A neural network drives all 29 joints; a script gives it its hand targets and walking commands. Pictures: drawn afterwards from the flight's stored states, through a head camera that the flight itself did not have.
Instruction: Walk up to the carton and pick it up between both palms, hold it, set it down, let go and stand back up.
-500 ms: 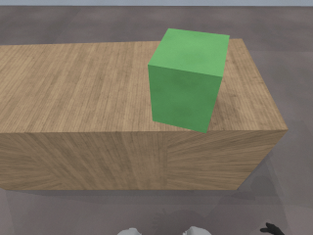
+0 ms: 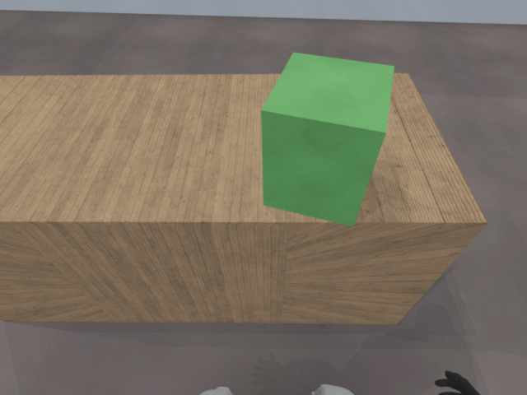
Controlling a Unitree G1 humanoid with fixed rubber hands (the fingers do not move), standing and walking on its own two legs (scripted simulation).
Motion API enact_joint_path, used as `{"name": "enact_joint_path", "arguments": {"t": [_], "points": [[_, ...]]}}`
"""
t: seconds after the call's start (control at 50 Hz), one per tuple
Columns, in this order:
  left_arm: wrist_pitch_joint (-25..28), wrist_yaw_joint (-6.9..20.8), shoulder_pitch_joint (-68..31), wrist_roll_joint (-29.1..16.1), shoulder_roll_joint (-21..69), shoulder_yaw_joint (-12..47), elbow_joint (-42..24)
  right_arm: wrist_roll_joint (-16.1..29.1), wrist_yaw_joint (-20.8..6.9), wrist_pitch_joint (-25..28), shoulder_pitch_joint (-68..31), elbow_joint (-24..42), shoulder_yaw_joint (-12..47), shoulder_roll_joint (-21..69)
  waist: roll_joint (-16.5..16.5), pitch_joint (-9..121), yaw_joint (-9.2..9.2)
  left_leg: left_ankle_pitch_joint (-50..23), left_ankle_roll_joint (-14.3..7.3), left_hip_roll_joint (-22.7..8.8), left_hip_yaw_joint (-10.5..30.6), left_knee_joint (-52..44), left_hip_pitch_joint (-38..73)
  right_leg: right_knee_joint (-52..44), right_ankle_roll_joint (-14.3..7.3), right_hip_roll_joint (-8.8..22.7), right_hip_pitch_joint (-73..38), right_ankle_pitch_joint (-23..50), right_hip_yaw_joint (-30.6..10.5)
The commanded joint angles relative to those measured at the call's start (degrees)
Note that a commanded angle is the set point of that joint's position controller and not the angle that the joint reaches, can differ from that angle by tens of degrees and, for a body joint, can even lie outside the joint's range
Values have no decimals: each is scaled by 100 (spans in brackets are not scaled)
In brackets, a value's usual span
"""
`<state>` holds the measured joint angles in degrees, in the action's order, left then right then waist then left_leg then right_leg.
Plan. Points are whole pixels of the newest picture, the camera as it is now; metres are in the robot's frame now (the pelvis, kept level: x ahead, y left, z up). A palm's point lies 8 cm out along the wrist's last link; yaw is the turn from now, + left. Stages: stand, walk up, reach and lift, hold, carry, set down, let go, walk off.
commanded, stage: walk up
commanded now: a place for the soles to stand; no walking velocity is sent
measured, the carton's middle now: (323, 141) +0.59 -0.14 +0.03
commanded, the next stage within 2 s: none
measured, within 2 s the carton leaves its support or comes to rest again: neither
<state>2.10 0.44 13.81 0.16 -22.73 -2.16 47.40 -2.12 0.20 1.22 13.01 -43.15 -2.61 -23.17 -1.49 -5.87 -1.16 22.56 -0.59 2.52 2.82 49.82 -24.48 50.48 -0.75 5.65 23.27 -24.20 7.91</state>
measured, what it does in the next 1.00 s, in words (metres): walks ahead: right foot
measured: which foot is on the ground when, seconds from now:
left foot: down 0.00-0.90, up 0.92-1.00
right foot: down 0.00-0.54, up 0.56-0.86, down 0.88-1.00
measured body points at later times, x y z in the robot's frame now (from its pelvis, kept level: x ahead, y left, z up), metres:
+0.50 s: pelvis +0.05 +0.00 +0.00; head +0.07 -0.01 +0.45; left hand +0.14 +0.32 -0.10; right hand +0.12 -0.32 -0.10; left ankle +0.05 +0.12 -0.70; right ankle +0.03 -0.11 -0.70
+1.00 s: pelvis +0.17 -0.13 -0.03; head +0.19 -0.12 +0.42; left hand +0.32 +0.18 -0.14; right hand +0.22 -0.47 -0.11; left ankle +0.10 +0.07 -0.64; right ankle +0.28 -0.17 -0.70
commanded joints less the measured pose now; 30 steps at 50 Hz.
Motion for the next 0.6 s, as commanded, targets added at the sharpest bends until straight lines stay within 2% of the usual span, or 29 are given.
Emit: {"name": "enact_joint_path", "arguments": {"t": [0.0,0.02,0.04,0.06,0.08,0.1,0.12,0.14,0.16,0.18,0.2,0.22,0.26,0.3,0.32,0.34,0.36,0.38,0.4,0.42,0.44,0.46,0.48,0.5,0.52,0.54,0.58], "points": [[231,-124,-461,117,-1760,-494,-225,71,93,175,-42,-146,-334,-1228,586,735,98,-224,-346,-391,118,-393,120,-1926,-1022,1419,-284,654,-2127],[215,-121,-515,96,-1666,-455,-230,66,86,211,17,-151,-328,-1241,480,814,52,-842,-432,-449,337,-758,495,-1616,-808,1133,-80,882,-1711],[196,-121,-542,68,-1541,-418,-238,59,83,243,14,-140,-341,-1286,257,915,53,-1151,-539,-574,754,-1076,683,-1269,-587,789,0,1028,-1324],[178,-118,-514,29,-1408,-389,-247,49,87,264,-101,-88,-347,-1357,2,994,118,-1196,-680,-794,1257,-1404,574,-943,-375,430,-135,1031,-981],[156,-114,-474,-5,-1306,-385,-232,38,91,269,-208,-75,-329,-1398,-127,1014,186,-1053,-840,-1023,1747,-1648,318,-697,-263,134,-368,898,-836],[141,-113,-411,-2,-1269,-385,-201,56,90,258,-339,-73,-300,-1384,-170,994,258,-1000,-900,-1080,1855,-1709,107,-699,-257,22,-593,741,-819],[141,-115,-338,12,-1275,-391,-168,80,93,240,-469,-62,-266,-1325,-121,960,334,-993,-833,-1015,1705,-1643,-118,-899,-301,42,-829,657,-881],[154,-120,-274,40,-1319,-399,-137,102,97,221,-567,-47,-232,-1220,20,945,378,-1035,-681,-878,1382,-1454,-296,-1204,-381,183,-1027,666,-1043],[10,126,104,388,-1734,-669,-526,132,171,386,439,-187,-579,-1845,934,1080,270,1304,-822,-1001,1575,-1456,-104,-1210,-746,173,-695,-1513,-1409],[-75,233,60,406,-1762,-738,-524,68,207,436,527,-173,-656,-2035,730,748,234,2613,-701,-868,1630,-1772,-277,-1463,-808,213,-279,-2515,-1694],[-125,305,63,395,-1796,-773,-551,32,225,449,435,-106,-706,-2100,531,466,235,2930,-589,-812,1603,-1945,-421,-1596,-771,225,-31,-2794,-1761],[-155,351,85,378,-1771,-786,-521,9,241,464,421,-89,-722,-2082,478,350,244,2949,-540,-779,1549,-1987,-447,-1693,-720,234,76,-2792,-1772],[-144,399,108,361,-1691,-787,-503,-30,285,517,535,-85,-724,-1974,508,318,263,2610,-488,-782,1495,-1973,-372,-1743,-631,234,53,-2488,-1696],[-102,408,174,343,-1630,-781,-518,-37,329,583,580,-100,-681,-1894,723,454,349,1905,-489,-780,1361,-1697,-460,-1739,-652,278,-377,-2010,-1784],[-89,405,337,328,-1644,-794,-492,-23,344,614,524,-75,-635,-1802,968,583,460,1493,-421,-662,1062,-1346,-714,-1927,-736,370,-856,-1915,-1964],[-82,400,493,305,-1707,-818,-446,7,350,635,408,-24,-567,-1656,1396,594,593,1051,-317,-436,461,-814,-1260,-2315,-874,612,-1497,-1907,-2311],[-73,387,547,275,-1775,-840,-428,47,348,643,381,-2,-495,-1506,1866,555,669,580,-226,-186,-377,-208,-1789,-2749,-1084,1025,-2089,-1759,-2762],[-65,375,639,255,-1774,-852,-442,32,355,650,372,24,-451,-1501,1875,540,774,1005,-194,-129,-625,228,-2201,-2836,-1373,1360,-2452,-1026,-3085],[-71,361,667,256,-1780,-861,-465,5,358,665,404,55,-427,-1507,1748,554,760,1286,-244,-223,-527,211,-2272,-2689,-1528,1468,-2533,-295,-3057],[-84,341,616,262,-1769,-844,-516,8,358,697,500,68,-409,-1501,1686,615,703,1473,-299,-246,-469,-34,-2073,-2440,-1589,1480,-2421,376,-2848],[-98,325,454,255,-1732,-807,-573,21,359,743,653,51,-399,-1472,1593,648,567,1304,-357,-255,-427,-509,-1587,-2045,-1516,1375,-2070,914,-2435],[-113,316,69,221,-1675,-758,-693,39,369,800,1085,-73,-425,-1436,1452,730,261,635,-375,-267,-370,-1222,-633,-1368,-1297,1102,-1412,1241,-1835],[-121,321,-626,181,-1504,-680,-908,49,414,871,1942,-333,-513,-1509,1088,954,-318,-22,-411,-393,64,-1946,993,-190,-901,656,-194,1695,-1124],[-68,344,-1008,101,-993,-548,-1223,-28,511,921,2719,-515,-766,-2290,-627,1318,-742,-485,-746,-1568,2635,-2789,2627,1916,-284,-298,1534,1456,-450],[-84,302,-1100,113,-870,-486,-1244,-20,572,902,2724,-533,-819,-2642,-669,1108,-712,-2222,-1346,-2356,4585,-2719,3681,2321,-67,-831,3222,-822,-950],[-119,250,-1314,178,-1137,-536,-1176,94,599,863,2730,-622,-814,-2445,158,1036,-731,-3348,-1666,-2516,4438,-2158,3937,2524,-76,-466,3503,-1009,-1399],[-64,259,-1297,143,-1034,-503,-1108,68,643,795,2432,-474,-677,-2096,460,724,-506,-5107,-1679,-2171,3327,-1557,3847,2574,-99,-201,3691,-862,-1385]]}}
